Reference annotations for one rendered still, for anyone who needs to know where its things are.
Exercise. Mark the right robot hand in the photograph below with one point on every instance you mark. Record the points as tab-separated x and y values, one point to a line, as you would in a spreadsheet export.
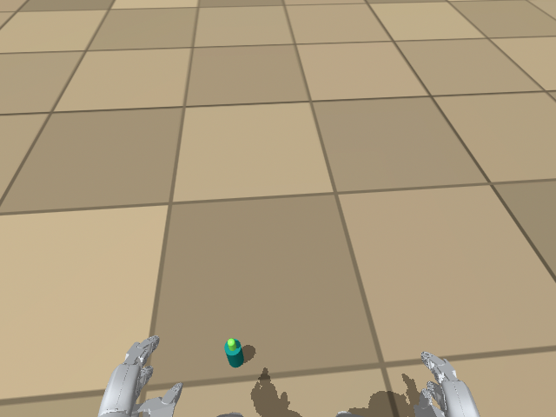
452	395

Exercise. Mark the bottle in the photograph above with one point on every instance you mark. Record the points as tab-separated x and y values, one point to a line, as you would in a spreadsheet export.
234	353

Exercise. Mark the left robot hand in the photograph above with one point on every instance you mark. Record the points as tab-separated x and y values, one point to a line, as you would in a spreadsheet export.
127	381

